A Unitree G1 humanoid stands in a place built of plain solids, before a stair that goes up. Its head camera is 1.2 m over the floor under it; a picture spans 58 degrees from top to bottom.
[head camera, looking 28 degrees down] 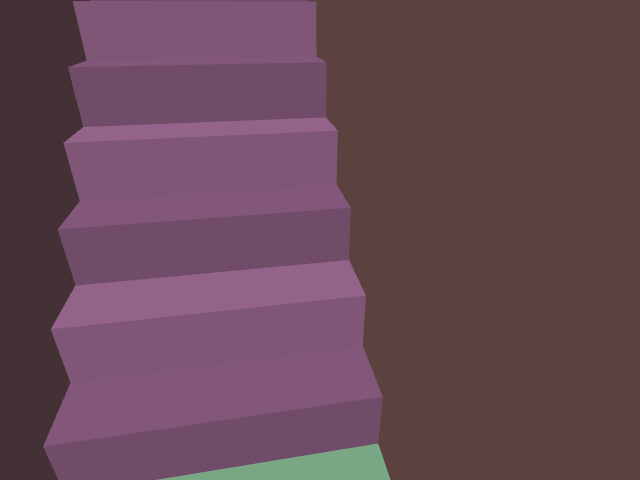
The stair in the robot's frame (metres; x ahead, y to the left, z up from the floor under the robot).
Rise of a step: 0.21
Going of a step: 0.22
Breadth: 0.91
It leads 10 degrees to the left of straight ahead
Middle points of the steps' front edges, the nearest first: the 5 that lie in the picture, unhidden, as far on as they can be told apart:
0.82 0.27 0.21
1.03 0.31 0.41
1.25 0.34 0.62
1.47 0.38 0.82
1.68 0.42 1.03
